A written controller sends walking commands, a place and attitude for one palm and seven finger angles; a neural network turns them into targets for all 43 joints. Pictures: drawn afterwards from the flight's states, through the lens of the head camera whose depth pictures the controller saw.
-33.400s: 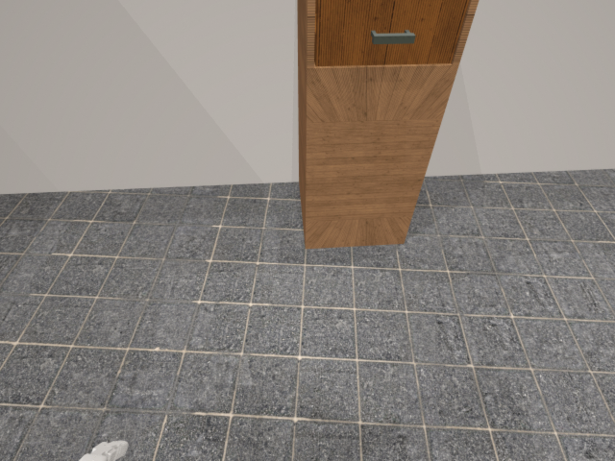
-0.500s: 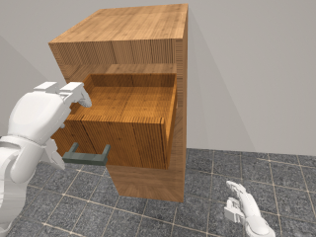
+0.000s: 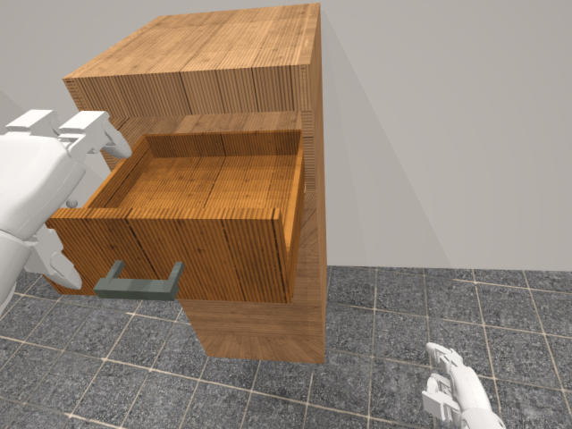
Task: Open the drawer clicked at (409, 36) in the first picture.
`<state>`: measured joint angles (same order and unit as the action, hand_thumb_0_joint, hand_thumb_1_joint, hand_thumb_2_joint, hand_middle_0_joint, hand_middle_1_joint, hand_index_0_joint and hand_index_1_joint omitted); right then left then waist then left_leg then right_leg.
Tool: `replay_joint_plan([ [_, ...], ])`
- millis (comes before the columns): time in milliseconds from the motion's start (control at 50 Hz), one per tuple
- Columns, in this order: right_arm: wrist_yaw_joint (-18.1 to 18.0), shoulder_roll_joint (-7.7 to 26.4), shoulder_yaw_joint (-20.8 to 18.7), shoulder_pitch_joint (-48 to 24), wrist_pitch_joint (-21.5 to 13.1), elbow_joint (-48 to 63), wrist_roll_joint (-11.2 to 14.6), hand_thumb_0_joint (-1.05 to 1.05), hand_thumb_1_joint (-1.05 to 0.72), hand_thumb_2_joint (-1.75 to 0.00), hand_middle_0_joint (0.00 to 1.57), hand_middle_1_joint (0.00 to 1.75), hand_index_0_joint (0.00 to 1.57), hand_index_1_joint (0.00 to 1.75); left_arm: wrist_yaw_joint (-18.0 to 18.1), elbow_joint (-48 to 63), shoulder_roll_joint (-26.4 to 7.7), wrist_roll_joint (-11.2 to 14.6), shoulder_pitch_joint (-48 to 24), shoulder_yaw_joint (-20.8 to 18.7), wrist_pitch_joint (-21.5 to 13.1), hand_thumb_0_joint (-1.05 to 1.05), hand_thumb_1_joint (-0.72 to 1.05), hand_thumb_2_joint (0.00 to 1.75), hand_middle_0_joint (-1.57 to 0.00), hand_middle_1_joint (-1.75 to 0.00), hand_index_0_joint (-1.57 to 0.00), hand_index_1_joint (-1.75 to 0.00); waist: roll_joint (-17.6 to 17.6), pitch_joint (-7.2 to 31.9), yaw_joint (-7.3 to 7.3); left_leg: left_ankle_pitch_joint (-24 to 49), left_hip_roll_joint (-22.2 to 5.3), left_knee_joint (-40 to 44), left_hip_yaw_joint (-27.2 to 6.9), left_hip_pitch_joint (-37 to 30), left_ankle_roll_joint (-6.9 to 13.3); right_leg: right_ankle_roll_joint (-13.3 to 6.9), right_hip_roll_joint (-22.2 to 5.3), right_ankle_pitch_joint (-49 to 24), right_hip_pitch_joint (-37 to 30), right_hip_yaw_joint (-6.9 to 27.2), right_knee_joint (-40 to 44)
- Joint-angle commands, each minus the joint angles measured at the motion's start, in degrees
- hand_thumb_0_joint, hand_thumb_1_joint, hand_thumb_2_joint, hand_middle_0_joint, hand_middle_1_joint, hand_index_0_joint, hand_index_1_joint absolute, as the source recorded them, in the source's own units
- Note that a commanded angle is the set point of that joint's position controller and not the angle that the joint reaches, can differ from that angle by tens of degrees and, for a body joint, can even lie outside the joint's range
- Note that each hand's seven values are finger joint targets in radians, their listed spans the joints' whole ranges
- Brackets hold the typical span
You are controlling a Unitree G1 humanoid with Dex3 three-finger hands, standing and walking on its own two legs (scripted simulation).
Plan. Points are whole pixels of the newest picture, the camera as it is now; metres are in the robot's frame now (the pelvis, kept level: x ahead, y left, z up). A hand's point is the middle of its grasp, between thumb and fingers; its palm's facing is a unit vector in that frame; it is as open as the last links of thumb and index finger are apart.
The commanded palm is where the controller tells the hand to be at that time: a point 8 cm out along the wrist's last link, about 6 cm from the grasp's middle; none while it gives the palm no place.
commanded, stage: draw the hand back to the body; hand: left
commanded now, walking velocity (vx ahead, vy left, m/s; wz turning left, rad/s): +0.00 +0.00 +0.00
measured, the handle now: (142, 278) +0.25 +0.25 +0.12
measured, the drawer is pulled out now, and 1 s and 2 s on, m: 0.27 0.27 0.27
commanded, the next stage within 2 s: step back with the hand held close in 1.42 s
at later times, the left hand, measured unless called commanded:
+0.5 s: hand (32, 184) +0.22 +0.28 +0.30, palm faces +0.48 -0.40 -0.78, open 13.8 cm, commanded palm +0.15 +0.28 +0.31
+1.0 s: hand (93, 167) +0.25 +0.23 +0.30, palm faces +0.48 -0.80 -0.36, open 10.6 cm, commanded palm +0.18 +0.28 +0.31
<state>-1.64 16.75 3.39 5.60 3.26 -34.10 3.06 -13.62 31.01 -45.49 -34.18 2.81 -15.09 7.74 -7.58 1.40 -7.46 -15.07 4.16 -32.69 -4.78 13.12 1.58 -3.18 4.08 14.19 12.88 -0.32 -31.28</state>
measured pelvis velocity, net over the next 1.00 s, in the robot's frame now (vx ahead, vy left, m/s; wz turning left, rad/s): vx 0.05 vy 0.01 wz -0.01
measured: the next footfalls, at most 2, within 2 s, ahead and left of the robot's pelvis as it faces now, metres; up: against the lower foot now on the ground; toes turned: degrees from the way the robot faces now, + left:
none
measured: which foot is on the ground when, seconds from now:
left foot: down 0.00-1.00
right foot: down 0.00-1.00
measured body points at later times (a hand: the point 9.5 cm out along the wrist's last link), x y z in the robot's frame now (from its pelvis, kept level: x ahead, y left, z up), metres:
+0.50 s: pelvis +0.00 +0.02 +0.00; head -0.02 -0.02 +0.45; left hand +0.19 +0.30 +0.34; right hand +0.26 -0.15 -0.06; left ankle +0.03 +0.10 -0.73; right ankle +0.03 -0.08 -0.73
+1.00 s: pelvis +0.05 +0.01 +0.01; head +0.04 -0.02 +0.46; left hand +0.22 +0.27 +0.32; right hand +0.23 -0.21 -0.09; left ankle +0.03 +0.10 -0.73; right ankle +0.03 -0.08 -0.73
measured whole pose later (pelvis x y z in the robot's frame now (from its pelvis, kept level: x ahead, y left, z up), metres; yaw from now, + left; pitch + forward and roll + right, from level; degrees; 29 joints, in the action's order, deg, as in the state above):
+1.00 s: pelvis +0.05 +0.01 +0.01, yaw -1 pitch -3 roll +0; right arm -2.4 12.5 1.9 9.1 -4.1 -37.7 1.5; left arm 4.5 35.2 -24.7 7.8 13.5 -28.6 -8.0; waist -4.4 -1.3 -2.2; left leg -15.3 3.8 -25.7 -4.1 7.5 2.3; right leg -3.0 4.1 14.0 7.3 0.8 -24.0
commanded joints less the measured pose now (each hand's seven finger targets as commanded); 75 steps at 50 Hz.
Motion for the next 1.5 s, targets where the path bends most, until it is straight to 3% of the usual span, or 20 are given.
replay_joint_plan([
  [0,0.38,3.99,-1.18,-12.63,-2.91,10.82,0.60,0.00,-0.90,-0.90,0.20,0.30,0.20,0.30,0.93,-3.86,-11.71,0.68,-10.52,-9.97,3.27,0.00,-0.50,0.30,-0.30,-1.20,-0.30,-1.20,6.87,4.06,-0.20,3.61,-2.76,5.40,2.28,3.86,-1.07,3.05,-5.83,2.24,-2.08,2.79,8.54],
  [80,0.55,3.53,-1.01,-15.97,-3.64,13.39,1.69,0.00,-0.90,-0.90,0.20,0.30,0.20,0.30,-0.88,5.15,-5.26,0.15,-8.65,-2.05,3.58,0.00,-0.50,0.30,-0.30,-1.20,-0.30,-1.20,3.31,6.13,1.11,1.84,-3.12,5.83,2.01,2.53,-0.51,2.82,-5.66,2.35,-1.92,3.15,7.05],
  [140,0.21,2.98,-0.61,-15.47,-3.65,14.35,0.48,0.00,-0.90,-0.90,0.20,0.30,0.20,0.30,-1.05,13.91,-9.47,-2.11,-8.05,-4.59,2.56,0.00,-0.50,0.30,-0.30,-1.20,-0.30,-1.20,5.07,12.45,-0.19,4.11,-2.49,5.85,2.02,0.91,0.39,3.09,-5.80,1.59,-5.45,2.49,6.06],
  [200,-0.79,2.55,0.71,-15.94,-3.90,14.62,-0.60,0.00,-0.90,-0.90,0.20,0.30,0.20,0.30,1.43,20.72,-16.12,-5.38,-12.17,-9.77,2.21,0.00,-0.50,0.30,-0.30,-1.20,-0.30,-1.20,0.47,15.91,-1.62,6.52,-2.47,5.67,1.21,0.24,0.05,2.44,-5.62,0.67,-7.13,2.75,5.27],
  [280,0.01,2.22,-0.41,-15.23,-3.55,11.59,-0.01,0.00,-0.90,-0.90,0.20,0.30,0.20,0.30,5.10,14.98,-18.21,-4.06,-9.69,-16.78,0.98,0.00,-0.50,0.30,-0.30,-1.20,-0.30,-1.20,-0.48,6.94,-1.47,9.43,-3.59,6.01,0.32,-0.21,-0.78,0.90,-4.40,-1.38,-2.50,1.97,7.28],
  [400,1.32,3.08,-0.16,-14.09,-1.00,10.64,0.84,0.00,-0.90,-0.90,0.20,0.30,0.20,0.30,1.27,-1.61,-10.44,1.38,-7.21,-10.30,4.68,0.00,-0.50,0.30,-0.30,-1.20,-0.30,-1.20,5.19,2.51,-0.71,5.38,-3.81,9.16,0.79,1.81,-1.61,2.29,-4.12,0.24,-0.79,-1.04,8.35],
  [420,0.20,-1.91,-1.16,-7.00,-4.25,12.07,0.68,0.00,-0.90,-0.90,0.20,0.30,0.20,0.30,8.48,5.75,9.84,33.92,-13.47,-10.58,-5.29,0.00,-0.47,0.32,-0.30,-1.18,-0.30,-1.18,12.74,-1.57,6.96,-0.05,-4.80,8.72,-1.25,-4.34,-0.79,0.76,-3.14,1.86,1.33,-1.52,11.71],
  [440,-0.55,0.56,-1.10,-6.62,-6.10,9.56,-0.12,0.00,-0.90,-0.90,0.20,0.30,0.20,0.30,12.18,-0.33,7.89,35.13,-1.27,-12.40,-8.11,0.00,-0.43,0.33,-0.29,-1.15,-0.29,-1.15,15.91,-3.04,5.77,-4.79,-6.45,10.21,-2.37,-4.15,-0.23,1.09,-3.15,3.92,1.75,-1.25,11.55],
  [460,-0.28,0.48,-1.10,-7.74,-6.95,10.11,0.01,0.00,-0.90,-0.90,0.20,0.30,0.20,0.30,13.02,1.64,12.96,35.97,4.28,-8.78,-8.81,0.00,-0.40,0.34,-0.29,-1.13,-0.29,-1.13,11.80,-3.01,5.38,-7.38,-6.50,11.71,-3.03,-3.88,-0.26,1.10,-3.53,5.29,1.45,-0.93,11.67],
  [500,-0.58,1.09,-1.31,-8.36,-8.61,10.26,-0.24,0.00,-0.90,-0.90,0.20,0.30,0.20,0.30,14.99,13.34,13.75,40.84,4.18,-10.52,-12.03,0.00,-0.32,0.37,-0.29,-1.09,-0.29,-1.09,8.48,2.24,4.86,-4.94,-6.08,12.62,-2.55,-5.10,0.10,1.08,-4.12,2.78,-3.01,-0.47,11.53],
  [580,-2.50,1.93,-0.81,-8.41,-13.52,9.61,-1.87,0.00,-0.90,-0.90,0.20,0.30,0.20,0.30,20.80,30.97,3.93,40.75,-3.50,-18.44,-18.31,0.00,-0.18,0.43,-0.28,-1.00,-0.28,-1.00,-3.50,9.24,2.94,-2.77,-6.11,13.25,-2.28,-5.18,-0.33,0.52,-4.38,1.14,-7.93,1.38,10.35],
  [660,-2.35,0.30,-0.97,-5.62,-15.71,7.40,-2.45,0.00,-0.90,-0.90,0.20,0.30,0.20,0.30,22.11,29.98,7.53,39.64,1.25,-17.57,-19.37,0.00,-0.05,0.50,-0.27,-0.91,-0.27,-0.91,-10.36,4.96,3.26,4.77,-5.78,13.75,-3.61,-2.22,-2.75,-0.96,-3.66,-4.66,-8.92,-0.11,8.95],
  [720,-1.76,0.35,-2.00,-3.63,-15.26,4.91,-2.33,0.00,-0.90,-0.90,0.20,0.30,0.20,0.30,21.86,20.62,9.75,39.60,-0.33,-17.56,-19.39,0.00,0.06,0.54,-0.26,-0.84,-0.26,-0.84,-5.85,1.19,4.25,10.99,-5.67,11.99,-2.14,-3.24,-3.21,-0.94,-3.61,-8.00,-7.40,-0.77,9.65],
  [780,-1.30,0.98,-3.00,-2.97,-13.68,4.23,-1.70,0.00,-0.90,-0.90,0.20,0.30,0.20,0.30,20.65,9.59,12.83,40.86,0.35,-16.65,-18.56,0.00,0.17,0.58,-0.25,-0.77,-0.25,-0.77,4.85,-2.17,4.83,12.83,-5.97,11.83,-1.59,-3.05,-2.71,-0.43,-3.37,-8.76,-6.14,-1.81,10.39],
  [860,-1.25,1.79,-3.90,-3.76,-11.15,5.51,-1.31,0.00,-0.90,-0.90,0.20,0.30,0.20,0.30,19.16,8.86,10.51,42.06,3.88,-18.82,-18.55,0.00,0.31,0.64,-0.24,-0.68,-0.24,-0.68,9.96,2.32,3.57,14.07,-5.53,10.79,-0.12,-4.85,-0.85,0.54,-4.22,-12.04,-8.30,-1.42,9.88],
  [1000,-1.78,1.23,-3.55,-5.79,-11.34,8.05,-1.42,0.00,-0.90,-0.90,0.20,0.30,0.20,0.30,19.57,24.08,7.14,42.35,8.91,-21.48,-19.99,0.00,0.55,0.75,-0.22,-0.52,-0.22,-0.52,4.16,13.14,2.69,20.94,-5.17,7.26,1.59,-7.59,-0.71,1.06,-5.21,-23.52,-13.09,1.14,8.83],
  [1100,-2.32,0.24,-3.30,-4.39,-11.40,6.47,-1.50,0.00,-0.90,-0.90,0.20,0.30,0.20,0.30,20.46,21.63,7.06,41.61,6.76,-22.47,-19.36,0.00,0.73,0.82,-0.21,-0.41,-0.21,-0.41,1.11,6.82,4.01,19.70,-4.96,6.91,1.75,-7.85,-1.13,0.91,-4.89,-21.83,-8.29,1.52,10.42],
  [1220,-2.17,0.34,-3.50,-4.25,-9.53,5.53,-1.09,0.00,-0.90,-0.90,0.20,0.30,0.20,0.30,19.55,8.37,10.28,42.08,2.97,-19.62,-17.51,0.00,0.90,0.90,-0.20,-0.30,-0.20,-0.30,6.56,-0.60,4.81,13.14,-4.77,8.29,1.47,-6.10,-0.01,1.60,-4.84,-15.19,-5.34,0.85,12.47],
  [1400,-1.87,0.52,-3.23,-6.60,-10.41,7.60,-1.67,0.00,-0.90,-0.90,0.20,0.30,0.20,0.30,19.29,20.00,8.78,42.22,5.21,-19.18,-18.98,0.00,0.90,0.90,-0.20,-0.30,-0.20,-0.30,2.74,9.96,2.94,15.67,-4.24,7.53,1.96,-7.24,0.35,2.20,-6.22,-22.14,-12.47,2.43,10.91],
  [1480,-2.13,0.46,-3.17,-6.26,-11.15,7.39,-1.67,0.00,-0.90,-0.90,0.20,0.30,0.20,0.30,20.32,21.88,6.53,41.93,4.62,-21.57,-19.29,0.00,0.90,0.90,-0.20,-0.30,-0.20,-0.30,2.96,7.94,3.19,15.73,-4.34,7.52,1.88,-6.79,-0.16,1.98,-5.69,-21.11,-10.92,2.74,12.13],
])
